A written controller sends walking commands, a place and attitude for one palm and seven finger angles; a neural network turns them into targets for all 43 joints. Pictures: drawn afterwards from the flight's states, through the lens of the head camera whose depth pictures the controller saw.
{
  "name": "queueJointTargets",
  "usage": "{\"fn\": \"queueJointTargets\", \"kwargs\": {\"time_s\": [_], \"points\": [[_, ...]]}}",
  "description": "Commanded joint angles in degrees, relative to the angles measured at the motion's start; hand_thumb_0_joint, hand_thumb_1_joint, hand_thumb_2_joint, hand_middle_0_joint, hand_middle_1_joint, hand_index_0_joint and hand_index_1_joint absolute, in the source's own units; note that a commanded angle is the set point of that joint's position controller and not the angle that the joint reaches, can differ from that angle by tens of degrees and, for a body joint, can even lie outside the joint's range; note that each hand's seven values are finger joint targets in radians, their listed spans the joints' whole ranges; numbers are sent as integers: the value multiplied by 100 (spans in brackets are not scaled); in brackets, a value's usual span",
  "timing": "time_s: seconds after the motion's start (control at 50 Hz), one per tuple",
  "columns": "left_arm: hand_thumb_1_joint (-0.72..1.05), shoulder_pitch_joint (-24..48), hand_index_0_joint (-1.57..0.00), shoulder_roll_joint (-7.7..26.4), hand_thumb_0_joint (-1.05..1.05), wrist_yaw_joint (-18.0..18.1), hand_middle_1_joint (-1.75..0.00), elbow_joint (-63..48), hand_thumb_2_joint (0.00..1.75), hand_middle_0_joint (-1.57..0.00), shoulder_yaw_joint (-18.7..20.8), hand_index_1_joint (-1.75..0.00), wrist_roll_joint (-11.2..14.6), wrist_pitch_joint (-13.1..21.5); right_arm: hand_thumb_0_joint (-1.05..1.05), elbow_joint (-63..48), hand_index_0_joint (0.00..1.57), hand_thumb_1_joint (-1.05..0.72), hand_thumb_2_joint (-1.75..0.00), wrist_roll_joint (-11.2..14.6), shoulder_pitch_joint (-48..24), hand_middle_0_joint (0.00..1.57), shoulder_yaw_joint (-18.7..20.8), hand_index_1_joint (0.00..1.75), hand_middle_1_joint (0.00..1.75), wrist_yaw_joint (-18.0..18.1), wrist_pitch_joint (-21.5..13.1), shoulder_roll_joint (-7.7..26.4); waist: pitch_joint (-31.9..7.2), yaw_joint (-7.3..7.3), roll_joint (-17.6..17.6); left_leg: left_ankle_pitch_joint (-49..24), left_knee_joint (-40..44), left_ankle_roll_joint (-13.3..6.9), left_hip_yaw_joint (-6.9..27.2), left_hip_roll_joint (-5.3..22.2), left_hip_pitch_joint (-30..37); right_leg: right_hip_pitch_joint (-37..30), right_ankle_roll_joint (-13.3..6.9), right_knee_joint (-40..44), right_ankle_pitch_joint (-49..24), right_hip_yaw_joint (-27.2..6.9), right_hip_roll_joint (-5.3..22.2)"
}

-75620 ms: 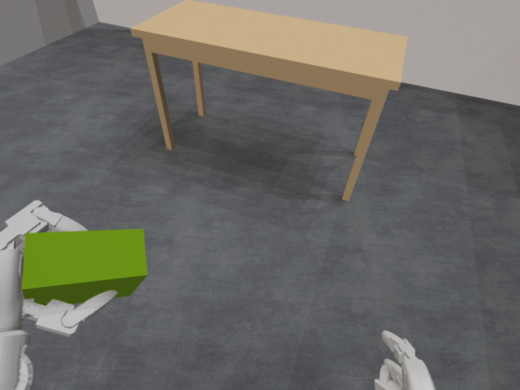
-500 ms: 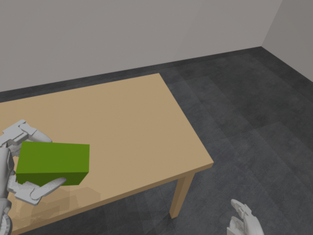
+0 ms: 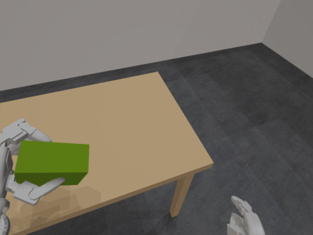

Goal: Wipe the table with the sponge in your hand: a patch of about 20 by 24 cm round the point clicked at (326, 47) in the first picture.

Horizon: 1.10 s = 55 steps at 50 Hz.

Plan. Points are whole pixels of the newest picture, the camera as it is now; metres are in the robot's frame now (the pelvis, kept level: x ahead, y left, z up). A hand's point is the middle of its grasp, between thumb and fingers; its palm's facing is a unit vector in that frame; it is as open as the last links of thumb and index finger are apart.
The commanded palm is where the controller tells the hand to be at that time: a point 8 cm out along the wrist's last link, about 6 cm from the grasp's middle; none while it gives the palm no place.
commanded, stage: shuffle to correct the standing spot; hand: left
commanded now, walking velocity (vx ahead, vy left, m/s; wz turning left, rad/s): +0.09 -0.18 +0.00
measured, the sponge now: (63, 165) +0.23 +0.21 +0.12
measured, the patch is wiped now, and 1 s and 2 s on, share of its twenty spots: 0.00 0.00 0.00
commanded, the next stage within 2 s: come to a stop and stand still in 1.28 s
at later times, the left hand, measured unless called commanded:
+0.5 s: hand (45, 161) +0.21 +0.22 +0.16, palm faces +0.28 -0.87 -0.42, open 9.9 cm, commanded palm +0.16 +0.27 +0.18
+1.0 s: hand (42, 159) +0.22 +0.23 +0.16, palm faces +0.29 -0.87 -0.41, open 9.9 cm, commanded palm +0.16 +0.27 +0.18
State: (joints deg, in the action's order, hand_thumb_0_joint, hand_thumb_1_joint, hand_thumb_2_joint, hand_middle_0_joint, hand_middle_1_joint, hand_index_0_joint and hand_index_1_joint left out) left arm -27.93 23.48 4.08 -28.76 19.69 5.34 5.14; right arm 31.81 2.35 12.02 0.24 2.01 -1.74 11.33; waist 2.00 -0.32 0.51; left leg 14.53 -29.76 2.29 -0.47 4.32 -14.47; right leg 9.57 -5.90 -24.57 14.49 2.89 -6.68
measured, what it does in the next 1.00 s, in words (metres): stands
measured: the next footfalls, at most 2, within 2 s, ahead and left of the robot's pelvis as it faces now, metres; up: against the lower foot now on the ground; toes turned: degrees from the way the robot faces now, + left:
none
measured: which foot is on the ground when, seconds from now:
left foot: down 0.00-1.00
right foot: down 0.00-1.00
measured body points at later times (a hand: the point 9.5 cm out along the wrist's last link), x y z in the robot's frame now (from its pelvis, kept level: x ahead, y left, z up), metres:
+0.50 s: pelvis -0.01 -0.01 +0.00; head +0.00 -0.01 +0.45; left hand +0.19 +0.27 +0.18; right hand +0.15 -0.25 -0.09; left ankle +0.01 +0.15 -0.74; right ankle -0.01 -0.05 -0.74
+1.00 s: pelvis +0.00 +0.00 +0.00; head +0.01 +0.00 +0.45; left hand +0.20 +0.27 +0.18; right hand +0.17 -0.23 -0.08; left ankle +0.01 +0.15 -0.74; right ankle -0.01 -0.05 -0.74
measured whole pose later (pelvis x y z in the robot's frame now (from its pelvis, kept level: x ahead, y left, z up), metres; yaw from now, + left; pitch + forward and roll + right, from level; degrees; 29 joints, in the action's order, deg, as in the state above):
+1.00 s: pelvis +0.00 +0.00 +0.00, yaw +0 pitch -1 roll -1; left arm -26.9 23.2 4.3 -28.3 19.1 5.4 4.9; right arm 31.6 2.6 11.0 -0.2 1.8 -1.4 10.9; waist 1.9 -0.6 0.9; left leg 14.5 -29.6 2.5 -0.4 4.8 -14.0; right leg 9.0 -6.3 -24.0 14.2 2.9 -7.2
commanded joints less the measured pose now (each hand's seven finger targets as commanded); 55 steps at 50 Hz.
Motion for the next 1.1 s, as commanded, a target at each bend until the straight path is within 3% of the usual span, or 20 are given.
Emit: {"fn": "queueJointTargets", "kwargs": {"time_s": [0.0, 0.06, 0.18, 0.26, 0.38, 0.46, 0.54, 0.56, 0.68, 0.9, 1.08], "points": [[10, 583, -120, 932, 0, 161, -160, -1325, 130, -120, 680, -160, 43, 447, 0, -933, 20, -90, -90, -6, -500, 20, 247, 30, 30, 56, -327, 689, -831, -22, 512, -1422, 275, -526, 598, 490, 723, 139, 315, 410, -1491, -762, 870], [10, 588, -120, 953, 0, 168, -160, -1281, 130, -120, 681, -160, 64, 427, 0, -900, 20, -90, -90, 14, -494, 20, 244, 30, 30, 54, -317, 682, -806, -36, 493, -1086, 249, -492, 516, 396, 648, 140, 263, 517, -1380, -814, 922], [10, 520, -120, 928, 0, 127, -160, -1164, 130, -120, 729, -160, 106, 392, 0, -974, 20, -90, -90, 30, -467, 20, 300, 30, 30, 27, -257, 698, -681, -57, 64, -375, -128, -421, 308, 282, 587, 570, 166, 618, -1194, -1181, 1074], [10, 655, -120, 1000, 0, 143, -160, -1278, 130, -120, 754, -160, 116, 427, 0, -964, 20, -90, -90, 30, -538, 20, 241, 30, 30, 30, -254, 659, -672, -50, 191, -283, -3, -456, 333, 255, 604, 607, 236, 633, -1056, -1174, 1061], [10, 570, -120, 1022, 0, 178, -160, -1341, 130, -120, 777, -160, 63, 470, 0, -982, 20, -90, -90, 10, -562, 20, 225, 30, 30, 37, -281, 668, -701, -16, 579, -628, 286, -535, 522, 420, 560, 359, 380, 490, -1086, -968, 893], [10, 382, -120, 1026, 0, 169, -160, -1212, 130, -120, 802, -160, 70, 441, 0, -953, 20, -90, -90, 26, -506, 20, 226, 30, 30, 31, -269, 660, -719, -24, 425, -493, 194, -499, 417, 329, 453, 228, 347, 606, -1104, -971, 948], [10, 344, -120, 920, 0, 168, -160, -1106, 130, -120, 770, -160, 89, 414, 0, -955, 20, -90, -90, 37, -444, 20, 245, 30, 30, 22, -272, 669, -750, -36, 12, -380, -86, -447, 250, 161, 535, 305, 275, 719, -1286, -1177, 1108], [10, 371, -120, 935, 0, 166, -160, -1139, 130, -120, 737, -160, 108, 420, 0, -921, 20, -90, -90, 39, -451, 20, 219, 30, 30, 33, -269, 662, -736, -59, 113, -376, 23, -447, 299, 162, 574, 371, 203, 677, -1185, -1082, 1106], [10, 606, -120, 957, 0, 189, -160, -1211, 130, -120, 701, -160, 53, 445, 0, -909, 20, -90, -90, 4, -549, 20, 194, 30, 30, 72, -293, 663, -576, -26, 350, -348, 334, -533, 469, 340, 600, 424, 375, 644, -948, -973, 937], [10, 485, -120, 935, 0, 186, -160, -1189, 130, -120, 711, -160, 62, 409, 0, -929, 20, -90, -90, 24, -542, 20, 218, 30, 30, 37, -271, 654, -875, -20, 280, -1333, 132, -514, 436, 384, 765, 65, 342, 489, -1742, -883, 964], [10, 479, -120, 945, 0, 166, -160, -1241, 130, -120, 695, -160, 88, 412, 0, -962, 20, -90, -90, 33, -557, 20, 201, 30, 30, 52, -232, 655, -723, -34, 388, -820, 310, -504, 519, 393, 661, 240, 301, 552, -1256, -863, 923]]}}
